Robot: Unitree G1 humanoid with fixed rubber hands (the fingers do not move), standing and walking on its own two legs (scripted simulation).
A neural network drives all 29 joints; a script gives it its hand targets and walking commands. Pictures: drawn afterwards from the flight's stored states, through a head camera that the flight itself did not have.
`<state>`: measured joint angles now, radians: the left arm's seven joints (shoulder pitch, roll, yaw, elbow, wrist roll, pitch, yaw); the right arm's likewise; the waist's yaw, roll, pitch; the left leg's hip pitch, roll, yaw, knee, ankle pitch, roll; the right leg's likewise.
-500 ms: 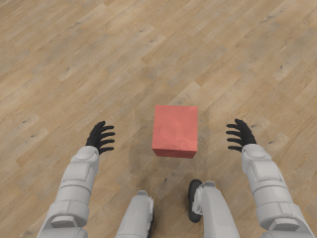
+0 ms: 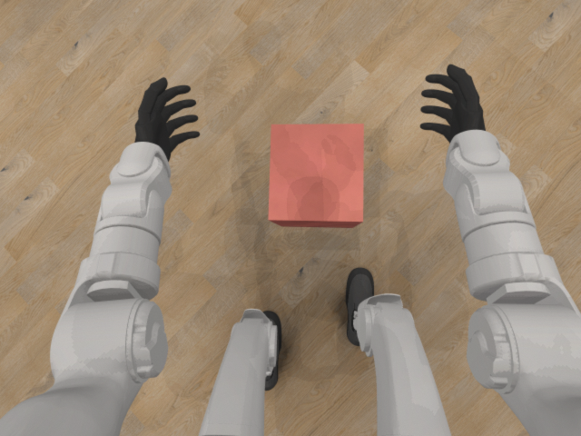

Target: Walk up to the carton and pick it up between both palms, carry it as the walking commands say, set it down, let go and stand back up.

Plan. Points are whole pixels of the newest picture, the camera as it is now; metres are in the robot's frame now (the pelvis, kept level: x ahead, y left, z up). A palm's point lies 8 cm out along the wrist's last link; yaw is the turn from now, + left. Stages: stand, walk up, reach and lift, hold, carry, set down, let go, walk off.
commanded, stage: reach and lift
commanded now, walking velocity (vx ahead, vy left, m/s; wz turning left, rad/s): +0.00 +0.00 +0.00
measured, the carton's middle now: (316, 182) +0.50 +0.00 -0.53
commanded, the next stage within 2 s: none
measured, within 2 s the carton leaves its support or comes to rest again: neither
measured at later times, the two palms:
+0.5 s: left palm (188, 128) +0.52 +0.18 -0.16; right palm (441, 126) +0.51 -0.19 -0.17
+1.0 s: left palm (230, 168) +0.50 +0.17 -0.35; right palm (402, 165) +0.50 -0.18 -0.37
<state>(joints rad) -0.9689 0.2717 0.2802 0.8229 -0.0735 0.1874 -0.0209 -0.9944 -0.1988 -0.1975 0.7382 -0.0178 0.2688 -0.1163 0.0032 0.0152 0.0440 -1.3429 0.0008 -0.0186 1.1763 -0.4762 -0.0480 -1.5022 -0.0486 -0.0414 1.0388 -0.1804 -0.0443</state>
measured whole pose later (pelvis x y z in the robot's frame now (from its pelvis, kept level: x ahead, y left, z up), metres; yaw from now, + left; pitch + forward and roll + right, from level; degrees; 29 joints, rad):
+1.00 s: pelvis -0.05 +0.01 -0.21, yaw +3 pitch +30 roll +4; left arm -1.37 0.34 0.13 0.74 -0.22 0.29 0.17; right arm -1.39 -0.37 -0.11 0.75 0.18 0.29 -0.18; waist -0.04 0.02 0.53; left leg -1.82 -0.05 0.00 2.03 -0.73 -0.06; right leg -2.04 -0.02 0.07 1.86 -0.34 0.01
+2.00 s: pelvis -0.05 +0.02 -0.28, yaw +4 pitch +33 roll +1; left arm -1.52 0.33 -0.01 1.02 -0.24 0.10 0.14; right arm -1.62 -0.45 -0.11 1.27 0.27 0.04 -0.10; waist -0.04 0.02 0.52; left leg -2.11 -0.10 -0.03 2.27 -0.74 -0.06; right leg -2.30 -0.06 0.06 2.06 -0.33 0.03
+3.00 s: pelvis -0.05 +0.02 -0.30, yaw +4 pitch +31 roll +0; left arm -1.51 0.22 0.11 0.92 -0.07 0.24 0.09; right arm -1.65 -0.42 -0.13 1.24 0.23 0.15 -0.11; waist -0.03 -0.01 0.52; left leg -2.12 -0.11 -0.05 2.33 -0.76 -0.07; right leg -2.32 -0.06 0.06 2.11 -0.34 0.02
